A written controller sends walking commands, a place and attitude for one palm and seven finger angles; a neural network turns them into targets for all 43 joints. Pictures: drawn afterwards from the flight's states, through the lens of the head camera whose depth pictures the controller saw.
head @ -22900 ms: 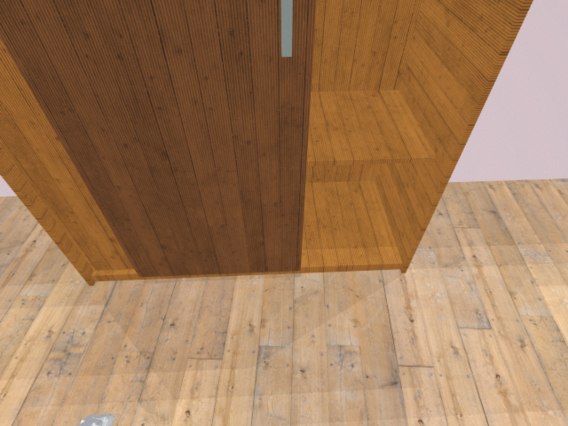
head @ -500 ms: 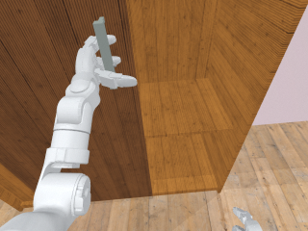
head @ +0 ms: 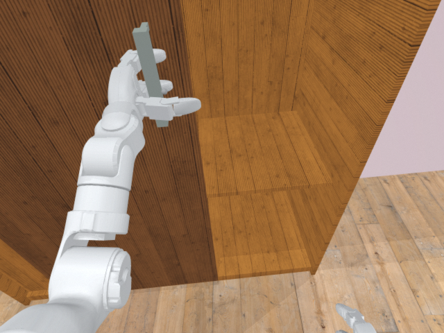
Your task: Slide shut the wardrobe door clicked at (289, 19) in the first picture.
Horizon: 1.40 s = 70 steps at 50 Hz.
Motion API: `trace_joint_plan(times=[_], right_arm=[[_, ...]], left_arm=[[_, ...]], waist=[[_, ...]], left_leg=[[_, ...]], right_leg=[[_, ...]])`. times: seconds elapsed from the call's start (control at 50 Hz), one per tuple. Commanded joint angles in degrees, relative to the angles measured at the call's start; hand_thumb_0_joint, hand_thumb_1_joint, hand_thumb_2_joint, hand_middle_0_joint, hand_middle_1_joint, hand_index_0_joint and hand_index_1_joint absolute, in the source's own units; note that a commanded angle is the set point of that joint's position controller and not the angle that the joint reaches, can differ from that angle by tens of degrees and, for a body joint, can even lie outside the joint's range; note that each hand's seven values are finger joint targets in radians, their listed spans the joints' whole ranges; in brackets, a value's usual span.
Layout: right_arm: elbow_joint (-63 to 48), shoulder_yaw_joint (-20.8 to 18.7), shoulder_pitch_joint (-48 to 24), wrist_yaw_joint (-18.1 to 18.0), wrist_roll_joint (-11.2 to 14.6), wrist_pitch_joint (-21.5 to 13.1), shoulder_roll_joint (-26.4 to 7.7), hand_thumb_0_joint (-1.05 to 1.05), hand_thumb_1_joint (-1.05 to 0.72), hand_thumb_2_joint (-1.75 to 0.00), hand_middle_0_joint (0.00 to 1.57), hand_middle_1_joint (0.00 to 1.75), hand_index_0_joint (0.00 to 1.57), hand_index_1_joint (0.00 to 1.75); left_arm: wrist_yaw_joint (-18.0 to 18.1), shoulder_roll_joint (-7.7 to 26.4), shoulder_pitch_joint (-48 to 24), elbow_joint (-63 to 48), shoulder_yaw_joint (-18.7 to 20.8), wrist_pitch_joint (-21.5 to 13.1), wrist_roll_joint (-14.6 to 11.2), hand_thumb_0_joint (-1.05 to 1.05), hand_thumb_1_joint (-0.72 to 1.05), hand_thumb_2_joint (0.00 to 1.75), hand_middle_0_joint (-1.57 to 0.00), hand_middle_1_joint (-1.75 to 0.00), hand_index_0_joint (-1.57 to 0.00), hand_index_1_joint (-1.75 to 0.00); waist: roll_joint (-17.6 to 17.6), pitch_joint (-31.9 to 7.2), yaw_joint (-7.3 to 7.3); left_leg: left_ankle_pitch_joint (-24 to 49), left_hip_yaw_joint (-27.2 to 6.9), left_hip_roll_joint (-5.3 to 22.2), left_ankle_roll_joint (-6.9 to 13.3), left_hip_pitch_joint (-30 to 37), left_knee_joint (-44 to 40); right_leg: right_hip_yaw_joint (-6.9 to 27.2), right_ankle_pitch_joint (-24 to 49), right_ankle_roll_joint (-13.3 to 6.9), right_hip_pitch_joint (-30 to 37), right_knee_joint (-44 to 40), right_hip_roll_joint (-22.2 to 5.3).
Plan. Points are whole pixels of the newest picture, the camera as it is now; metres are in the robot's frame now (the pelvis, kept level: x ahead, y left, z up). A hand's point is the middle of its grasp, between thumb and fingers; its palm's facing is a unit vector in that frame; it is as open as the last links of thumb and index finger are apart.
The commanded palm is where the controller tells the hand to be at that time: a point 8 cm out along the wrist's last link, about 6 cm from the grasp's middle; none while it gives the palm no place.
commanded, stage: grip the handle and tug to test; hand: left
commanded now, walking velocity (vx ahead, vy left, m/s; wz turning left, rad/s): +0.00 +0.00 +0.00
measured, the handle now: (154, 77) +0.48 +0.13 +0.26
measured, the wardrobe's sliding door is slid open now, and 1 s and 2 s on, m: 0.43 0.43 0.42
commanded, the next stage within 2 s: tug the door sideways, standing still in 1.16 s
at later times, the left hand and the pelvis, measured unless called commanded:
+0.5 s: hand (163, 90) +0.43 +0.10 +0.26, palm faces +0.12 -0.99 +0.00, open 6.0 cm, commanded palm +0.39 +0.15 +0.26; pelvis +0.01 +0.00 +0.00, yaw +0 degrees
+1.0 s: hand (164, 91) +0.43 +0.10 +0.26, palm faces +0.12 -0.99 -0.02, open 6.1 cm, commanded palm +0.38 +0.15 +0.26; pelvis +0.02 -0.01 +0.00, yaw +0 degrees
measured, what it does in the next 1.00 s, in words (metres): stands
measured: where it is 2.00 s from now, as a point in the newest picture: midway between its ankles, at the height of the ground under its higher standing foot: outside the picture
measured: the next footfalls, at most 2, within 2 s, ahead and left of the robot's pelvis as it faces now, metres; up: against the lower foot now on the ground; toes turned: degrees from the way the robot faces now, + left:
right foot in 1.94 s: +0.18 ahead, -0.11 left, +0.00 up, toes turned +6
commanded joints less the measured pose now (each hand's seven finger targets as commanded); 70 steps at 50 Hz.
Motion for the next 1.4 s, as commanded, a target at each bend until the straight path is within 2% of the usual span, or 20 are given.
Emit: trace_joint_plan(times=[0.0, 0.04, 0.2, 0.24, 0.28, 0.32, 0.38, 0.42, 0.48, 0.64, 0.68, 0.72, 0.84, 1.04, 1.1, 1.18, 1.24, 1.28, 1.34, 1.38], right_arm=[[-8.8, -2.3, -7.3, -0.5, -0.2, -2.9, -6.4, 0.00, -0.90, -0.90, 0.20, 0.30, 0.20, 0.30], [-8.9, -2.1, -7.6, -0.6, -0.1, -3.0, -6.2, 0.00, -0.90, -0.90, 0.20, 0.30, 0.20, 0.30], [-8.7, -2.2, -7.4, -0.7, -0.2, -2.9, -6.7, 0.00, -0.90, -0.90, 0.20, 0.30, 0.20, 0.30], [-8.9, -2.3, -7.7, -0.7, -0.1, -3.0, -6.4, 0.00, -0.90, -0.90, 0.20, 0.30, 0.20, 0.30], [-8.9, -2.3, -7.5, -0.6, -0.3, -2.6, -6.7, 0.00, -0.90, -0.90, 0.20, 0.30, 0.20, 0.30], [-9.1, -2.2, -7.9, -0.6, -0.1, -2.8, -6.5, 0.00, -0.90, -0.90, 0.20, 0.30, 0.20, 0.30], [-8.8, -2.3, -7.7, -0.4, -0.1, -2.6, -6.6, 0.00, -0.90, -0.90, 0.20, 0.30, 0.20, 0.30], [-8.7, -2.4, -7.3, -0.4, -0.2, -2.7, -6.7, 0.00, -0.90, -0.90, 0.20, 0.30, 0.20, 0.30], [-9.0, -2.4, -7.7, -0.4, -0.3, -2.4, -6.6, 0.00, -0.90, -0.90, 0.20, 0.30, 0.20, 0.30], [-8.9, -2.2, -7.9, -0.5, -0.2, -2.3, -6.4, 0.00, -0.90, -0.90, 0.20, 0.30, 0.20, 0.30], [-8.8, -2.2, -7.9, -0.4, -0.3, -2.0, -6.6, 0.00, -0.90, -0.90, 0.20, 0.30, 0.20, 0.30], [-9.3, -2.2, -8.1, -0.4, -0.2, -2.2, -6.2, 0.00, -0.90, -0.90, 0.20, 0.30, 0.20, 0.30], [-10.4, -2.2, -9.0, 0.0, 0.0, -2.4, -5.9, 0.00, -0.90, -0.90, 0.20, 0.30, 0.20, 0.30], [-12.8, -2.0, -11.3, 0.4, 0.1, -2.3, -6.2, 0.00, -0.90, -0.90, 0.20, 0.30, 0.20, 0.30], [-13.6, -2.0, -12.2, 1.0, 0.2, -2.4, -5.9, 0.00, -0.90, -0.90, 0.20, 0.30, 0.20, 0.30], [-13.9, -1.9, -13.4, 1.4, 0.3, -2.1, -5.9, 0.00, -0.90, -0.90, 0.20, 0.30, 0.20, 0.30], [-14.2, -1.7, -14.2, 1.5, 0.2, -2.4, -5.9, 0.00, -0.90, -0.90, 0.20, 0.30, 0.20, 0.30], [-13.1, -1.5, -14.1, 1.2, 0.0, -1.9, -6.3, 0.00, -0.90, -0.90, 0.20, 0.30, 0.20, 0.30], [-11.3, -1.3, -13.7, 0.8, 0.2, -2.5, -5.9, 0.00, -0.90, -0.90, 0.20, 0.30, 0.20, 0.30], [-10.4, -1.5, -13.2, 0.7, 0.0, -2.4, -5.9, 0.00, -0.90, -0.90, 0.20, 0.30, 0.20, 0.30]], left_arm=[[-0.8, 8.4, -27.1, -16.6, 1.6, -5.6, -1.1, 0.00, 0.15, 0.58, -0.37, -1.29, -0.37, -1.29], [-1.2, 6.8, -27.2, -16.4, 0.2, -5.4, -1.3, 0.00, 0.25, 0.62, -0.38, -1.31, -0.38, -1.31], [-1.4, 9.7, -25.4, -15.9, 3.1, -4.9, -1.6, 0.00, 0.62, 0.78, -0.42, -1.36, -0.42, -1.36], [-1.6, 7.8, -26.3, -17.3, 1.3, -4.9, -1.5, 0.00, 0.71, 0.82, -0.43, -1.37, -0.43, -1.37], [-1.3, 10.2, -23.7, -17.2, 3.4, -4.7, -1.5, 0.00, 0.81, 0.86, -0.44, -1.39, -0.44, -1.39], [-1.5, 7.5, -25.5, -17.9, 0.8, -4.6, -1.5, 0.00, 0.90, 0.90, -0.45, -1.40, -0.45, -1.40], [-1.3, 7.1, -25.8, -17.5, -0.2, -4.2, -0.9, 0.00, 0.90, 0.90, -0.45, -1.40, -0.45, -1.40], [-1.2, 7.5, -26.6, -17.3, 0.6, -4.0, -1.2, 0.00, 0.90, 0.90, -0.45, -1.40, -0.45, -1.40], [-1.3, 7.0, -24.9, -17.9, 0.1, -3.8, -1.0, 0.00, 0.90, 0.90, -0.45, -1.40, -0.45, -1.40], [-1.7, 6.2, -27.3, -16.9, -0.4, -3.4, -1.1, 0.00, 0.90, 0.90, -0.45, -1.40, -0.45, -1.40], [-1.6, 7.6, -25.6, -16.4, 0.6, -3.5, -1.1, 0.00, 0.90, 0.90, -0.45, -1.40, -0.45, -1.40], [-1.8, 5.6, -26.8, -18.0, -0.9, -3.9, -1.1, 0.00, 0.90, 0.90, -0.45, -1.40, -0.45, -1.40], [-2.2, 3.3, -22.6, -19.9, -2.5, -4.1, -1.5, 0.00, 0.90, 0.90, -0.45, -1.40, -0.45, -1.40], [-3.0, 6.6, -11.0, -28.7, 1.3, -2.4, -2.8, 0.00, 0.90, 0.90, -0.45, -1.40, -0.45, -1.40], [-3.1, 3.8, -7.2, -33.4, -1.5, -1.7, -2.9, 0.00, 0.90, 0.90, -0.45, -1.40, -0.45, -1.40], [-2.8, 3.9, -4.3, -37.1, -2.3, -0.3, -3.0, 0.00, 0.90, 0.90, -0.45, -1.40, -0.45, -1.40], [-2.7, 5.2, -3.1, -39.8, -0.5, 0.7, -3.3, 0.00, 0.90, 0.90, -0.45, -1.40, -0.45, -1.40], [-2.6, 7.6, -5.6, -38.4, 1.1, 1.6, -3.1, 0.00, 0.90, 0.90, -0.45, -1.40, -0.45, -1.40], [-2.0, 4.1, -14.8, -34.4, -2.0, 3.6, -3.0, 0.00, 0.90, 0.90, -0.45, -1.40, -0.45, -1.40], [-0.9, 3.1, -17.8, -32.9, -3.4, 4.4, -2.3, 0.00, 0.90, 0.90, -0.45, -1.40, -0.45, -1.40]], waist=[[-4.7, -19.9, 1.06], [-5.0, -18.9, 0.66], [-6.4, -18.7, 1.13], [-5.2, -19.2, 0.78], [-5.5, -19.8, 1.76], [-5.6, -19.0, 0.85], [-4.0, -18.5, 0.85], [-6.0, -19.2, 0.44], [-5.1, -19.7, 1.04], [-5.8, -18.7, 0.26], [-5.6, -18.8, 1.05], [-5.2, -19.4, 0.47], [-5.9, -19.4, 0.83], [-6.6, -20.7, 2.73], [-5.5, -20.8, 2.84], [-4.5, -19.3, 3.16], [-6.6, -19.7, 3.22], [-5.1, -18.5, 3.14], [-5.0, -16.1, 0.83], [-3.4, -16.1, 0.75]], left_leg=[[28.0, -1.1, -1.3, 3.3, 14.5, 2.5], [27.1, -1.0, -1.5, 3.3, 14.2, 2.4], [27.5, -0.9, -1.5, 3.4, 13.2, 2.3], [28.3, -0.7, -1.6, 3.5, 14.2, 2.7], [29.0, -0.7, -1.7, 3.3, 13.4, 2.8], [28.7, -0.8, -1.6, 3.4, 13.8, 2.7], [29.5, -0.9, -1.7, 3.3, 14.4, 3.1], [29.3, -1.0, -1.6, 3.5, 14.6, 3.3], [30.5, -0.9, -1.8, 3.4, 14.5, 3.4], [29.3, -0.8, -2.1, 3.6, 14.1, 3.8], [29.4, -1.0, -2.1, 3.4, 13.5, 3.6], [30.3, -1.0, -2.0, 3.6, 14.9, 3.9], [30.4, -1.2, -2.0, 3.6, 14.8, 3.9], [32.6, -0.8, -2.0, 3.3, 13.8, 4.0], [35.1, -1.0, -1.8, 3.0, 14.2, 4.6], [34.4, -1.4, -1.7, 2.8, 13.5, 4.7], [33.8, -1.4, -1.7, 2.7, 13.1, 4.3], [33.8, -1.1, -2.2, 2.6, 11.8, 4.7], [33.6, -1.3, -2.1, 2.7, 13.3, 5.2], [34.5, -1.5, -2.3, 2.5, 13.5, 5.6]], right_leg=[[-0.5, 36.6, -0.1, 0.6, 0.2, 1.6], [-0.6, 36.3, 0.0, 0.0, 0.1, 1.7], [-0.6, 37.9, 0.1, 1.1, 0.1, 1.5], [-0.5, 38.8, 0.2, 0.6, 0.3, 1.5], [-0.7, 39.4, 0.0, 2.3, 0.5, 1.4], [-0.7, 39.3, 0.1, 1.0, 0.6, 1.5], [-0.8, 38.4, -0.2, 0.5, 0.6, 1.6], [-0.8, 39.2, 0.1, 0.1, 0.7, 1.7], [-0.9, 40.1, -0.2, 1.3, 1.0, 1.5], [-0.8, 40.8, 0.2, 0.0, 1.2, 1.5], [-0.9, 40.2, -0.1, 1.1, 1.1, 1.4], [-0.9, 40.9, 0.0, 0.2, 1.5, 1.6], [-1.1, 41.5, 0.1, 0.5, 1.6, 1.7], [-1.5, 45.9, 0.2, 3.6, 2.7, 1.4], [-1.8, 46.5, 0.1, 3.2, 3.5, 1.4], [-2.0, 44.0, -0.2, 2.3, 3.4, 1.5], [-2.0, 44.9, 0.0, 2.8, 3.7, 1.5], [-2.0, 46.3, -0.1, 3.3, 3.8, 1.3], [-2.1, 45.3, 0.3, -0.5, 3.1, 1.5], [-2.2, 43.7, -0.2, -0.8, 3.4, 1.6]])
